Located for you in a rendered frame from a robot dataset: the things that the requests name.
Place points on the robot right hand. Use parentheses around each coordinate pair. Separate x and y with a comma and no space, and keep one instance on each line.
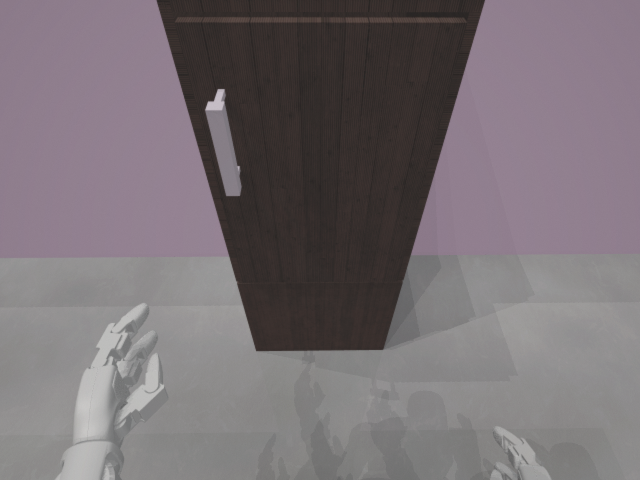
(520,455)

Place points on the cupboard door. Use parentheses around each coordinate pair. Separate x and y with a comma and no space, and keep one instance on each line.
(333,122)

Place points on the robot left hand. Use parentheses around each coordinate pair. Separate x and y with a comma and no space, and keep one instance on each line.
(104,386)

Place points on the handle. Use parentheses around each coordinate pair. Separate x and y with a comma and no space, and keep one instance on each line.
(221,135)

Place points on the left robot forearm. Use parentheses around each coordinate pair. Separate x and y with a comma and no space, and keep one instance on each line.
(92,460)

